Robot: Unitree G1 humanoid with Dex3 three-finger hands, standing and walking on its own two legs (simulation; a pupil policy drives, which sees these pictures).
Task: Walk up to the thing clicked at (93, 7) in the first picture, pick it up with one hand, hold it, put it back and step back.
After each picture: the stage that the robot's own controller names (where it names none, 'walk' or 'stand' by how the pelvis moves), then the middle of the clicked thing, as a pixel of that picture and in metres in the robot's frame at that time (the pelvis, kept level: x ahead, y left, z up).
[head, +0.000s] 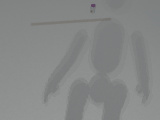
stand; (92, 8) +2.01 -0.14 -0.72
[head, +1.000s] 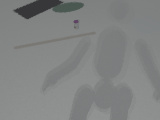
walk; (76, 24) +1.88 +0.18 -0.69
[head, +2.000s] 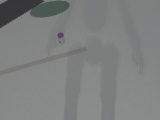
walk; (61, 38) +1.28 +0.27 -0.71
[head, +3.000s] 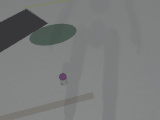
walk; (63, 79) +0.76 +0.22 -0.71
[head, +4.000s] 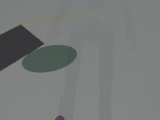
walk; out of the picture +0.40 +0.16 -0.69
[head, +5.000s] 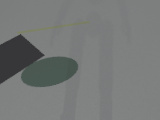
stand; out of the picture +0.27 +0.14 -0.72
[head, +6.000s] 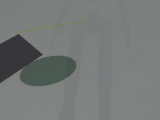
stand; out of the picture +0.28 +0.16 -0.72
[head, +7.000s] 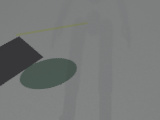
stand; out of the picture +0.26 +0.16 -0.73
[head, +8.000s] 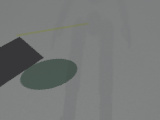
stand; out of the picture +0.26 +0.15 -0.73
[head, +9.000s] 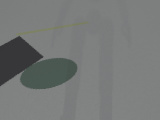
go down; out of the picture +0.26 +0.15 -0.72
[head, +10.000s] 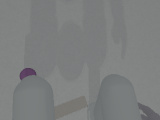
go down; (29, 77) +0.36 +0.18 -0.32
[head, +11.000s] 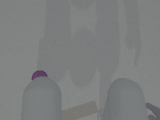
approach; (41, 80) +0.35 +0.18 -0.31
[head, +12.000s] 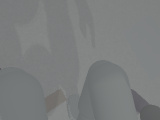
close in; out of the picture +0.34 +0.21 -0.22
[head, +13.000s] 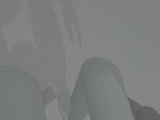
close; out of the picture +0.35 +0.21 -0.22
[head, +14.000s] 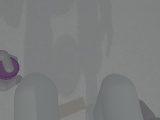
lift; (3, 74) +0.31 +0.25 -0.12
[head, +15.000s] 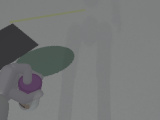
hold; (29, 93) +0.30 +0.18 +0.02
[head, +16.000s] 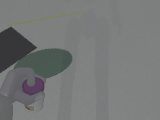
hold; (33, 95) +0.30 +0.17 -0.02
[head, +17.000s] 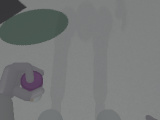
crouch; (32, 87) +0.32 +0.17 -0.07
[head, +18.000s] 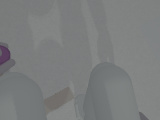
lower; out of the picture +0.38 +0.20 -0.19
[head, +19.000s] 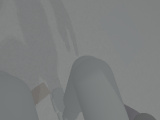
lower; out of the picture +0.39 +0.23 -0.23
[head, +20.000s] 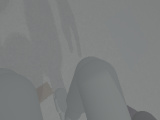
lower; out of the picture +0.39 +0.22 -0.23
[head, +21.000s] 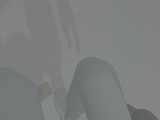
lower; out of the picture +0.38 +0.23 -0.23
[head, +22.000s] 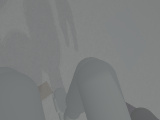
lower; out of the picture +0.38 +0.23 -0.23
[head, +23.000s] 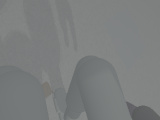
withdraw; out of the picture +0.36 +0.20 -0.23
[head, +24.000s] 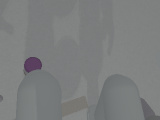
stand; (32, 68) +0.37 +0.18 -0.27
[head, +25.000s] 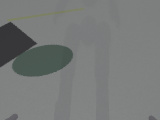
stand; out of the picture +0.32 +0.14 -0.63
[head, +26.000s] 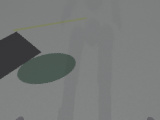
stand; out of the picture +0.32 +0.15 -0.66
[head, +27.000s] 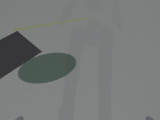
stand; out of the picture +0.32 +0.15 -0.66
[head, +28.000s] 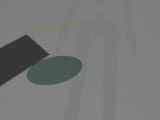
stand; out of the picture +0.33 +0.14 -0.72
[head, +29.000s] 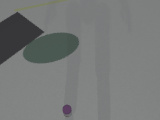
walk; (67, 111) +0.39 +0.12 -0.70
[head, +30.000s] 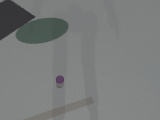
walk; (60, 82) +0.64 +0.13 -0.70
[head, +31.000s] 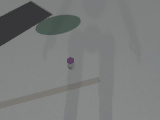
stand; (70, 63) +0.92 +0.17 -0.70
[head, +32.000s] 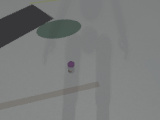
stand; (71, 67) +0.93 +0.12 -0.72
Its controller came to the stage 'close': yes
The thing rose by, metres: 0.70
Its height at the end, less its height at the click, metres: +0.00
